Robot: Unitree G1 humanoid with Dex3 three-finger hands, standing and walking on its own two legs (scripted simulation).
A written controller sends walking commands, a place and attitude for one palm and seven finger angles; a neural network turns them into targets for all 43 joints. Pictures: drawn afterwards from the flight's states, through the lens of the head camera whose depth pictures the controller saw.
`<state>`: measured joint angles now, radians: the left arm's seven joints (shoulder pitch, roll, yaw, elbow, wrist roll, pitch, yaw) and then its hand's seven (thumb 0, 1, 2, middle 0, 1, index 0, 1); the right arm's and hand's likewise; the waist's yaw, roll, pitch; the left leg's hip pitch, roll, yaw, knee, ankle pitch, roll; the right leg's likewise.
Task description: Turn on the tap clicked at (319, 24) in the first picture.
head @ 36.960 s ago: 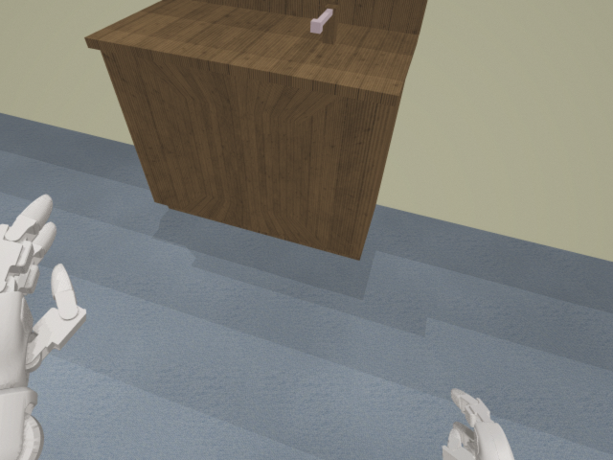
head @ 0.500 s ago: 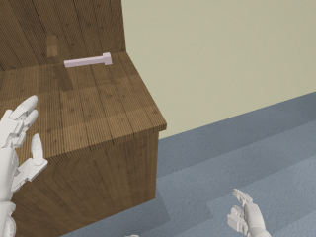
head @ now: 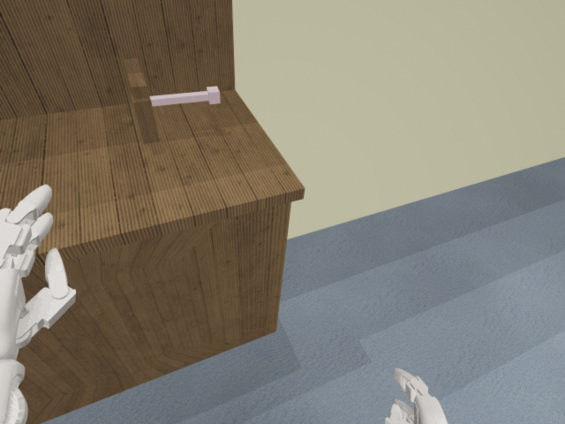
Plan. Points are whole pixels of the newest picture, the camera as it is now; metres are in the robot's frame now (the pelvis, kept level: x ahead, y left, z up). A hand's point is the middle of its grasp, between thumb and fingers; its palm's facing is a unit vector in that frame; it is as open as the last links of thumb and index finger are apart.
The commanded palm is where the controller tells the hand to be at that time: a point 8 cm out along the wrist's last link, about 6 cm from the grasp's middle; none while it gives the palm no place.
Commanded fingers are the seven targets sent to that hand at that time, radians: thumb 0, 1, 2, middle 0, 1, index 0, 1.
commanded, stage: stop stepping back and stand still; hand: left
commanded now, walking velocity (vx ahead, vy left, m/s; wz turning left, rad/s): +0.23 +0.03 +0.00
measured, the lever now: (213, 95) +0.75 +0.21 +0.11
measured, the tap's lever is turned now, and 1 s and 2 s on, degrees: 86 86 86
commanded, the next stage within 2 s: stand and check the lever's angle in 0.54 s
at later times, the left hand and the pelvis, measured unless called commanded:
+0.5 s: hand (20, 335) +0.16 +0.26 +0.16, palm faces +0.40 -0.82 -0.40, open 7.4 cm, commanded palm +0.10 +0.30 +0.16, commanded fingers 0.00 0.90 0.90 -0.20 -0.30 -0.20 -0.30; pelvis -0.05 +0.02 -0.02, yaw +2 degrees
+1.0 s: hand (49, 305) +0.20 +0.26 +0.15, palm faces +0.42 -0.82 -0.39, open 7.4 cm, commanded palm +0.14 +0.30 +0.16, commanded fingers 0.00 0.90 0.90 -0.20 -0.30 -0.20 -0.30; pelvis -0.02 +0.02 -0.01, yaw +2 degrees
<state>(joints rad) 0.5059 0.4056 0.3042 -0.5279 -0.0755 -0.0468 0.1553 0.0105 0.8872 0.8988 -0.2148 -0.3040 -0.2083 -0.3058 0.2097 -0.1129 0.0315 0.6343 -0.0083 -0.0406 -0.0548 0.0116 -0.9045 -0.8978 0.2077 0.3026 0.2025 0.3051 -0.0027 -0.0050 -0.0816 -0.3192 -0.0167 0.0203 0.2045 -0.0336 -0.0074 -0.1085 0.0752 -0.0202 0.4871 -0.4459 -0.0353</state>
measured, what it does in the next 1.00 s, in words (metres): steps on the spot: right foot, then left foot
